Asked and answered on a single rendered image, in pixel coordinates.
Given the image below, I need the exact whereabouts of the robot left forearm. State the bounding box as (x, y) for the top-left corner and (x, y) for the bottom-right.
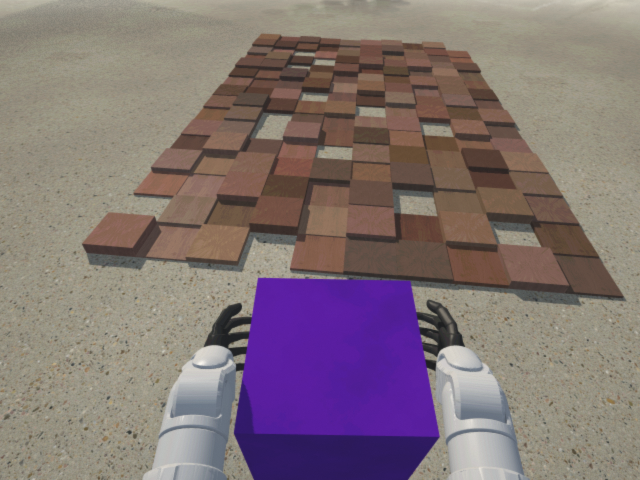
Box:
(142, 345), (236, 480)

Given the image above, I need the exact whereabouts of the robot right forearm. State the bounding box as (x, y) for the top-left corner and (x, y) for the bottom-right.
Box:
(435, 346), (531, 480)

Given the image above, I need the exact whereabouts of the carton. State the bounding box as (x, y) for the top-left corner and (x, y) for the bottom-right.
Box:
(234, 278), (440, 480)

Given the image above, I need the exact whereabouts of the right robot hand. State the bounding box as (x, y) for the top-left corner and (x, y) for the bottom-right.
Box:
(416, 300), (465, 372)

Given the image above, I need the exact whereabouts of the left robot hand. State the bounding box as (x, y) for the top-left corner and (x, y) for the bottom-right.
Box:
(204, 303), (252, 371)

